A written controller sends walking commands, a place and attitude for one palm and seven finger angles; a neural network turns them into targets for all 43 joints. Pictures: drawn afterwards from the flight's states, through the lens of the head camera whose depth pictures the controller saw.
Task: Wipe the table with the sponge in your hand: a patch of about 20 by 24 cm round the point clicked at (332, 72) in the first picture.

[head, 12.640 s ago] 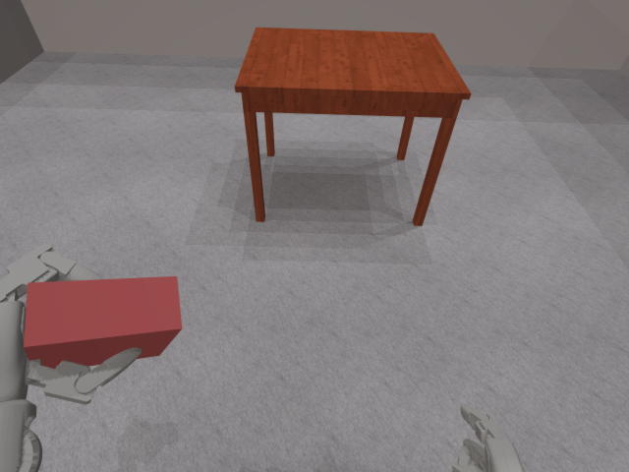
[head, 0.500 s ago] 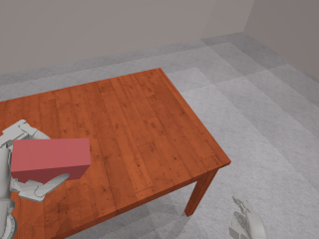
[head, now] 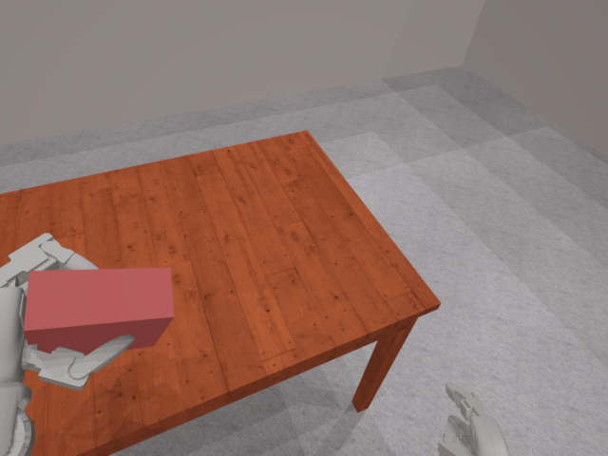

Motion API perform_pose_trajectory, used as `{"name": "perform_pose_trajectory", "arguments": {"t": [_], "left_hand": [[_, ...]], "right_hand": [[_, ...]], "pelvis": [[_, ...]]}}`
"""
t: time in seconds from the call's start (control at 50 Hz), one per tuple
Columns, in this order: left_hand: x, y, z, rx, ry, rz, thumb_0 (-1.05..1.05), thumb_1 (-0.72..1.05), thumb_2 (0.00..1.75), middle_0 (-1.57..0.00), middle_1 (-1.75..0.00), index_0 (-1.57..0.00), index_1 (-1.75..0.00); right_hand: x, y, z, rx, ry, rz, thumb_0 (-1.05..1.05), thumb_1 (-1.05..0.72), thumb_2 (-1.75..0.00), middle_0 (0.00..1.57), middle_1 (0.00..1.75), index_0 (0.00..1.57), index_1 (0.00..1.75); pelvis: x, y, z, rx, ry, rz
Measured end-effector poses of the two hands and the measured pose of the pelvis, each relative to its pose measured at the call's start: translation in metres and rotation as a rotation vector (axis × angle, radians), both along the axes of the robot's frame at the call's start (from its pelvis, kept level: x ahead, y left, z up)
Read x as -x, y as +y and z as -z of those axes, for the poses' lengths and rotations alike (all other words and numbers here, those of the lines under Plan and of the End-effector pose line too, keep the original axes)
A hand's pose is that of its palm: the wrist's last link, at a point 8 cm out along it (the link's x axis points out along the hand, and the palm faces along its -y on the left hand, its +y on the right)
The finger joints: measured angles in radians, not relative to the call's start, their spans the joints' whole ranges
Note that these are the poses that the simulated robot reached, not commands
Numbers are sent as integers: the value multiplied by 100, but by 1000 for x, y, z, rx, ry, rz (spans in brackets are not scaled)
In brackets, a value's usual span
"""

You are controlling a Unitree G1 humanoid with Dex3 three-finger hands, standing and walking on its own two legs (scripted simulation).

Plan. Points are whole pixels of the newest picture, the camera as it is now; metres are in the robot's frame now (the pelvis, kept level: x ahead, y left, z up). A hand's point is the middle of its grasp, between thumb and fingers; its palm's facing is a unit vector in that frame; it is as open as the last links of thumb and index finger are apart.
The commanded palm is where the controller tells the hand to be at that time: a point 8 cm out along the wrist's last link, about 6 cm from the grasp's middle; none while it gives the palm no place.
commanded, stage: come to a stop and stand still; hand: left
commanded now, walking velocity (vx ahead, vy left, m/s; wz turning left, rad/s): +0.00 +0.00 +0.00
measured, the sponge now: (122, 313) +0.23 +0.21 +0.13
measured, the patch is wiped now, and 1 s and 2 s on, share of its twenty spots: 0.00 0.00 0.00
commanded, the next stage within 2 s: look again from close up in 0.96 s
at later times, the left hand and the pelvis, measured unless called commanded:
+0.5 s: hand (38, 304) +0.22 +0.29 +0.15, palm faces +0.37 -0.83 -0.41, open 9.4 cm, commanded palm +0.16 +0.30 +0.17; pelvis +0.00 +0.02 -0.01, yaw +0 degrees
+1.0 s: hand (50, 299) +0.22 +0.27 +0.16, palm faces +0.36 -0.86 -0.36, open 9.4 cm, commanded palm +0.16 +0.30 +0.17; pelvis +0.00 +0.02 +0.00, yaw +0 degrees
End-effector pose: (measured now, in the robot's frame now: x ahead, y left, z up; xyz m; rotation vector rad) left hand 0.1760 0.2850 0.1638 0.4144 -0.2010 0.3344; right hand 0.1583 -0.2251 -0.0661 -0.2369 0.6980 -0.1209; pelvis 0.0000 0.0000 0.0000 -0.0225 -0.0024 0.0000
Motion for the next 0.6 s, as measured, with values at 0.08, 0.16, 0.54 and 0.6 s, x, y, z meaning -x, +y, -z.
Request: {"name": "perform_pose_trajectory", "arguments": {"t": [0.08, 0.16, 0.54, 0.6], "left_hand": [[3, 1, 0, 2, -6, 3, -1, -43, 101, -81, -135, -81, -135], [-12, 33, -26, -162, -125, -19, -1, -43, 101, -81, -135, -81, -135], [-8, 45, -7, -87, -120, -15, -1, -43, 101, -80, -136, -81, -136], [-12, 40, -11, -50, -159, -8, -1, -43, 101, -80, -136, -81, -136]], "right_hand": [[4, 2, 0, 2, 2, -2, 1, -90, -90, 20, 30, 20, 30], [10, 7, 4, 21, 35, -72, 1, -90, -90, 20, 30, 20, 30], [1, 35, 4, 6, 21, -80, 1, -90, -90, 20, 30, 20, 30], [-11, 39, -1, 1, -10, -95, 1, -90, -90, 20, 30, 20, 30]], "pelvis": [[3, 1, 0, 2, -2, -1], [15, -1, 3, 9, 13, 2], [0, 21, 5, -2, 13, -3], [-3, 24, 5, 3, 14, 2]]}}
